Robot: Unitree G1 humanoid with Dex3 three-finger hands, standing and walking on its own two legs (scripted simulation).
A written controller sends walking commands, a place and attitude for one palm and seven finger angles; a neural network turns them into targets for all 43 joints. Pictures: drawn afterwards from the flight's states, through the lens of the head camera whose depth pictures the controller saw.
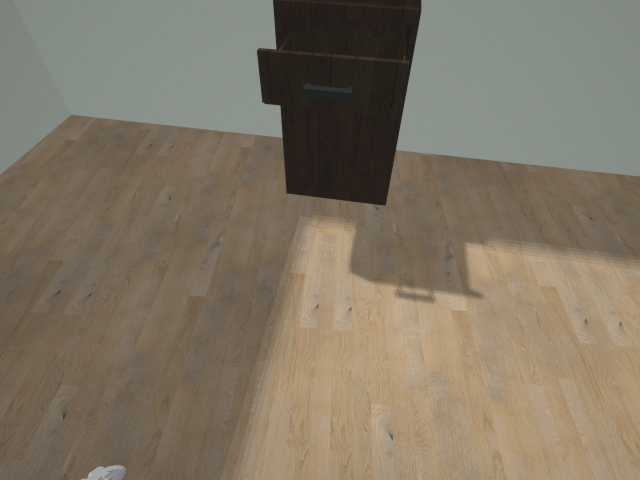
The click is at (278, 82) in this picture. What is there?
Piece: drawer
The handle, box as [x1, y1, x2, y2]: [303, 81, 352, 101]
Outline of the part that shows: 303,87 303,97 350,101 351,99 352,85 349,85 348,89 315,86 311,84 311,81 308,81 307,84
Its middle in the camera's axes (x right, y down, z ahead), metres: +0.02 -0.43 +1.13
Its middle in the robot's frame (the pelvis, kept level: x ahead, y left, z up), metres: +1.13 +0.04 -0.06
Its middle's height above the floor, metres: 0.71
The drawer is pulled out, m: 0.30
